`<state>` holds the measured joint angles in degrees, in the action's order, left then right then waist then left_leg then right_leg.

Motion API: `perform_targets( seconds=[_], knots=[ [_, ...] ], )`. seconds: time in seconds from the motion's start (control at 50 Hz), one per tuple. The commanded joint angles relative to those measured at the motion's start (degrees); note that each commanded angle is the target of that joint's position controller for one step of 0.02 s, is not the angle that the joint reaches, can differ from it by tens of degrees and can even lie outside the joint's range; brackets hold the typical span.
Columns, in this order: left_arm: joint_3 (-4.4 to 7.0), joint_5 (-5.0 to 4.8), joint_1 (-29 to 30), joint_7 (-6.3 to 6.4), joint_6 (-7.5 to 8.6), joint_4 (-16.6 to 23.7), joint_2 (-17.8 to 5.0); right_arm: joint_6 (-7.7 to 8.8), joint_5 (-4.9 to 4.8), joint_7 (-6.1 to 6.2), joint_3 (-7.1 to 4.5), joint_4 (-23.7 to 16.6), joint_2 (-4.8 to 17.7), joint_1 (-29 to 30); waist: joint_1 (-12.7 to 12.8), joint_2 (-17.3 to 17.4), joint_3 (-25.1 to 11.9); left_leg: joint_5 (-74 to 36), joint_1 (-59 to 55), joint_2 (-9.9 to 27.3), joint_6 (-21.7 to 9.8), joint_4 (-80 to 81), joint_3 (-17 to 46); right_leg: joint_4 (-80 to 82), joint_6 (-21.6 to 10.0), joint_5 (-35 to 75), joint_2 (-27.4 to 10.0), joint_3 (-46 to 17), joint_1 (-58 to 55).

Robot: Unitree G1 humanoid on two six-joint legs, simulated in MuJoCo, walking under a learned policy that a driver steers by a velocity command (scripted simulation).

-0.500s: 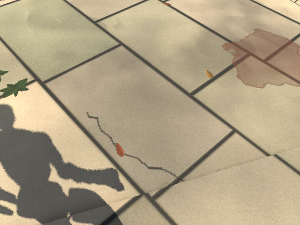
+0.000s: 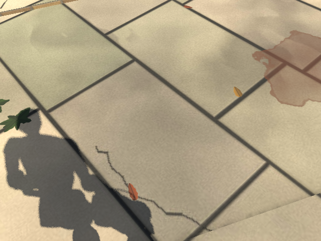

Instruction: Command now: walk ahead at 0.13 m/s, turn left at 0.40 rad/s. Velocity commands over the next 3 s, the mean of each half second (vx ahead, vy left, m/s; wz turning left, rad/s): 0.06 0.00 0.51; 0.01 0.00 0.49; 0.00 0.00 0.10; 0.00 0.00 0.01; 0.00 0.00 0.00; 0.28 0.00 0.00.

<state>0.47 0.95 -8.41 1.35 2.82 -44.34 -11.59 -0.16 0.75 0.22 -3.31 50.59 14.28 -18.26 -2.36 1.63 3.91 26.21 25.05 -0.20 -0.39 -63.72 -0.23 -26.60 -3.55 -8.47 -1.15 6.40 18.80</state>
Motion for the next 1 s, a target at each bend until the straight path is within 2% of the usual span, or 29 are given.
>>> perform_targets(
  seconds=[0.02, 0.1, 0.14, 0.22, 0.26, 0.28, 0.3, 0.32, 0.34, 0.36, 0.38, 0.4, 0.42, 0.46, 0.5, 0.56, 0.62, 0.7, 0.74, 0.76, 0.78, 0.8, 0.82, 0.84, 0.86, 0.88, 0.9, 0.96, 1.0],
  knots=[
    [2.07, 0.13, -2.8, 0.79, 0.65, 2.0, -7.0, -1.79, 0.49, -0.43, -1.37, -2.1, 2.6, -6.6, -0.6, -7.5, -8.7, -3.8, 0.7, 1.3, 1.1, -2.9, 0.5, 9.4, -9.1, 32.9, -16.0, -7.9, -6.4],
    [2.49, 0.64, -2.4, 0.91, 0.01, 1.5, -7.5, -3.35, 0.81, -1.32, -1.03, -5.3, 2.0, -0.4, 0.1, -9.4, -6.7, -8.4, 0.5, 2.8, 1.0, 7.6, -0.8, 11.3, -8.5, 16.4, -15.6, -3.8, -3.6],
    [2.95, 0.79, -2.9, 0.74, -0.58, 1.3, -8.6, -3.73, 0.80, -1.99, -0.75, -7.0, 2.2, 2.6, 1.1, -9.8, -6.6, -8.6, -1.9, 2.7, 0.5, 13.0, -2.0, 11.1, -8.4, 10.3, -16.0, -2.8, -2.8],
    [4.11, 0.86, -4.6, 0.22, -2.06, 0.9, -11.4, -3.72, 0.48, -2.34, -0.87, -9.9, 3.8, 5.7, 2.7, -9.5, -6.9, -4.3, -5.2, 1.8, -1.0, 20.3, -4.2, 8.2, -7.7, 3.4, -18.6, -3.3, -4.3],
    [4.62, 0.40, -4.0, 0.20, -2.85, 0.8, -12.4, -3.04, 0.40, -2.28, -0.89, -10.4, 3.6, 4.6, 1.5, -7.8, -6.9, -6.9, -10.3, 0.7, -2.3, 29.2, -5.3, 3.6, -4.9, -0.1, -18.0, -1.6, -3.3],
    [4.73, 0.73, -5.8, 0.11, -3.37, 0.1, -11.8, -2.32, 0.50, -1.99, -1.14, -9.8, 4.5, 2.8, 1.1, -4.1, -7.0, -10.4, -14.5, 0.2, -3.1, 35.4, -3.3, -1.4, -1.8, -3.5, -16.2, 0.2, -1.2],
    [4.32, 1.06, -8.5, -0.32, -4.02, 0.1, -9.1, -1.42, 0.99, -1.24, -2.05, -9.9, 8.9, 1.3, 1.5, 8.8, -6.0, -14.1, -16.9, 9.6, -5.1, 46.5, 11.1, -14.9, 2.6, -12.6, -10.6, 5.5, 4.3],
    [3.27, 0.22, -5.4, 0.19, -4.62, 4.4, -6.0, -1.30, 0.65, -0.89, -3.97, -11.5, 17.3, 0.9, 0.8, 19.1, -2.5, -29.9, -16.9, 23.0, -13.6, 49.2, 31.3, -24.6, 6.3, -29.4, 0.6, 4.3, 18.4],
    [3.57, 0.85, -1.3, 0.63, -5.40, 4.7, -8.5, -1.65, 0.55, -0.23, -4.51, -9.9, 16.2, -3.6, -2.6, 10.6, -3.9, -31.5, -15.9, 22.5, -17.9, 48.3, 28.7, -33.3, 6.1, -28.6, -0.6, -4.2, 18.1],
    [3.74, -0.01, -1.8, 0.40, -5.60, 4.4, -8.3, -1.89, 0.34, 0.23, -3.52, -10.0, 13.2, -0.6, 0.0, 8.0, -3.2, -29.1, -14.4, 18.7, -16.9, 47.6, 23.4, -35.4, 5.9, -23.3, -1.1, -6.5, 17.8],
    [3.82, -0.60, -2.9, 0.16, -5.16, 3.5, -8.3, -2.25, 0.18, 0.36, -2.84, -10.9, 11.0, 4.3, 2.4, 6.1, -2.3, -26.0, -12.9, 14.3, -14.1, 47.7, 18.7, -34.0, 5.5, -17.5, -1.7, -7.7, 16.5],
    [4.18, 0.11, -3.7, 0.01, -4.81, 2.9, -9.2, -2.29, -0.17, 0.40, -2.47, -12.1, 9.8, 7.9, 3.5, 6.7, -3.3, -27.2, -13.5, 11.4, -12.5, 47.0, 16.3, -33.8, 5.2, -14.1, -1.1, -7.4, 15.8],
    [4.41, 0.93, -5.1, -0.22, -4.76, 2.2, -9.7, -2.19, -0.34, 0.28, -2.11, -12.8, 8.5, 9.0, 3.8, 6.1, -5.2, -31.9, -14.4, 10.1, -12.4, 46.0, 14.8, -35.2, 5.2, -12.6, -0.3, -6.9, 14.4],
    [4.35, 0.73, -5.4, -0.53, -4.98, 2.4, -8.9, -1.79, -0.59, -0.13, -2.19, -12.7, 8.7, 7.1, 3.4, 3.2, -7.5, -35.0, -16.2, 9.9, -12.8, 45.0, 15.2, -35.2, 5.6, -12.4, 0.4, -7.2, 13.6],
    [4.00, 0.27, -3.9, -0.45, -5.33, 3.3, -7.9, -1.56, -0.47, -0.22, -2.63, -12.4, 9.8, 5.1, 2.4, 3.3, -7.1, -32.2, -17.8, 10.1, -13.2, 45.1, 17.2, -31.4, 6.0, -12.7, 0.5, -7.8, 14.5],
    [3.72, 0.19, -1.7, -0.11, -5.54, 4.7, -7.9, -1.81, -0.02, -0.16, -2.98, -12.3, 10.3, 3.2, 0.7, 5.1, -6.3, -26.1, -18.1, 10.2, -14.0, 45.2, 20.9, -25.6, 6.0, -14.0, 1.0, -8.5, 13.9],
    [3.42, -0.16, -0.6, 0.10, -5.14, 5.9, -7.8, -2.13, 0.35, -0.47, -3.40, -12.7, 11.3, 3.1, 0.1, 5.2, -6.3, -25.5, -16.3, 9.8, -14.2, 44.2, 23.6, -20.3, 5.3, -15.3, 2.3, -8.7, 10.0],
    [3.20, -0.98, -2.8, 0.55, -4.31, 6.6, -8.2, -2.43, 0.41, -1.08, -3.75, -13.3, 11.7, 5.3, 1.2, 5.9, -7.4, -29.8, -13.8, 8.4, -12.3, 42.6, 27.9, -11.9, 3.7, -16.0, 4.5, -8.7, 2.0],
    [3.06, -0.97, -7.0, 1.07, -3.66, 5.9, -7.8, -2.60, -0.29, -1.13, -3.71, -13.6, 11.2, 8.1, 4.1, 5.2, -7.4, -26.6, -10.0, 5.7, -8.9, 40.7, 28.2, 0.6, 2.7, -9.9, 5.1, -8.3, -6.6],
    [3.53, -0.46, -8.8, 1.58, -3.19, 5.6, -9.7, -2.46, -0.86, -0.86, -3.32, -14.1, 9.7, 8.6, 4.9, 2.5, -7.5, -18.8, -5.1, 2.6, -5.6, 37.9, 26.3, 8.1, 1.7, -7.6, 0.8, -11.8, -12.7],
    [4.30, 0.48, -8.3, 2.04, -3.07, 6.6, -14.6, -2.23, -0.92, -0.66, -2.31, -14.4, 5.1, 5.2, 2.7, -9.5, -8.3, -2.2, 1.6, -4.1, -1.9, 26.1, 17.1, 14.0, -1.5, -12.1, -14.0, -25.5, -17.7],
    [5.15, 0.90, -3.8, 1.49, -3.46, 7.9, -18.3, -2.27, 0.19, -0.13, -3.04, -14.7, 7.9, 5.7, 2.6, -16.4, -4.1, 6.9, 8.1, -10.7, -0.5, 15.9, 6.5, 15.5, -8.3, -4.3, -21.9, -35.5, -9.8],
    [4.42, 0.87, -3.9, 1.06, -3.38, 8.2, -14.5, -2.33, 1.48, -0.16, -3.83, -13.9, 10.8, 6.1, 2.3, -9.7, -3.5, 5.5, 5.2, -6.8, -0.1, 6.7, 8.8, 13.4, -10.6, 3.0, -20.9, -32.3, -6.9],
    [3.40, 0.27, -1.1, 0.72, -3.15, 8.4, -11.1, -2.49, 1.13, -0.59, -3.97, -12.5, 10.3, 4.6, 0.4, -6.9, -3.3, 2.2, 3.7, -6.7, 0.0, 2.9, 9.1, 12.0, -9.7, 7.2, -17.0, -26.4, -5.8],
    [3.02, 0.26, 1.1, 0.47, -3.08, 8.8, -9.8, -2.80, 0.70, -0.93, -3.81, -11.3, 9.6, 2.7, -0.8, -6.7, -3.3, -0.5, 2.9, -6.8, 0.7, 0.1, 8.6, 10.9, -8.1, 10.9, -13.3, -21.0, -6.0],
    [2.99, 0.17, 1.5, 0.66, -2.89, 8.8, -9.8, -3.07, 0.57, -1.36, -3.62, -10.8, 9.0, 2.0, -0.8, -8.9, -4.1, -2.0, 3.6, -6.8, 1.2, -1.5, 8.0, 10.0, -7.5, 14.1, -11.5, -18.1, -8.0],
    [2.95, 0.18, 0.8, 0.68, -2.76, 8.7, -9.5, -3.21, 0.39, -1.59, -3.31, -10.4, 8.4, 1.7, -0.2, -9.5, -4.7, -2.2, 3.8, -6.9, 2.0, -1.2, 7.4, 9.1, -7.5, 17.8, -10.3, -16.0, -9.9],
    [3.12, 0.10, -3.4, 0.64, -2.54, 7.0, -9.7, -3.63, -0.09, -1.49, -2.30, -11.1, 6.8, 5.5, 2.6, -9.4, -5.3, -1.8, 4.0, -6.2, 3.4, 5.7, 6.8, 7.5, -8.3, 20.7, -10.8, -15.0, -15.0],
    [3.20, 0.16, -4.2, 0.44, -2.51, 6.1, -10.1, -3.93, -0.20, -1.33, -1.37, -11.0, 5.4, 6.6, 3.4, -10.4, -5.7, -0.5, 0.3, -5.0, 3.5, 14.1, 5.6, 6.7, -8.3, 19.6, -10.8, -14.6, -15.6]
  ],
)
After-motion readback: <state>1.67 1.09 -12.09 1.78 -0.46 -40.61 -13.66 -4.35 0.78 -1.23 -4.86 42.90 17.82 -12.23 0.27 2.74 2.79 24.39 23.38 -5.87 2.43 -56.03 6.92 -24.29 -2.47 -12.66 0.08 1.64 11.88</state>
